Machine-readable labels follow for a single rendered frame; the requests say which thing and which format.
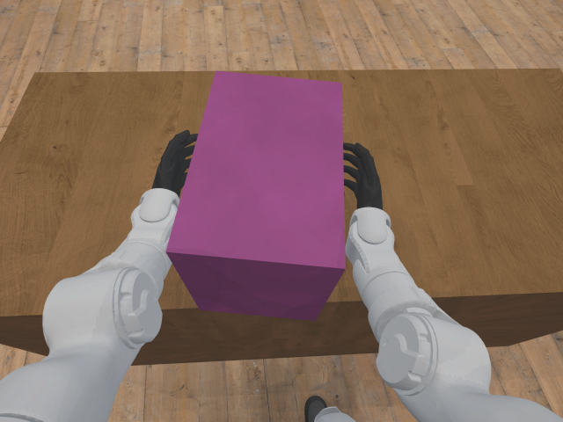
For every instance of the pedestal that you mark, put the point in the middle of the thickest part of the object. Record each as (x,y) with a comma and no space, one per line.
(470,163)

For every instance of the right robot forearm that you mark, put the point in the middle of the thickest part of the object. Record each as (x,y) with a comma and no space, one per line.
(385,286)

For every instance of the left robot forearm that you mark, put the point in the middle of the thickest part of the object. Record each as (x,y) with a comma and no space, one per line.
(145,246)

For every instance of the right robot upper arm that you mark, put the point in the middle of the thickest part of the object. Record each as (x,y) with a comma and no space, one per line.
(441,372)

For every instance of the right robot hand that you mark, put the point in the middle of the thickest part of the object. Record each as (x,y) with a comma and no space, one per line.
(367,187)

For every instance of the left robot hand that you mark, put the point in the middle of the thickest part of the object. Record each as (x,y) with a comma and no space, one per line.
(170,172)

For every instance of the robot right foot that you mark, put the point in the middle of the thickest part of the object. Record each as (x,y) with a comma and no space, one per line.
(313,406)

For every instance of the left robot upper arm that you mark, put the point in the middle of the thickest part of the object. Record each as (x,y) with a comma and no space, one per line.
(95,325)

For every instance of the carton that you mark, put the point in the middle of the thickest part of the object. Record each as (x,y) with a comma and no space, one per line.
(260,226)

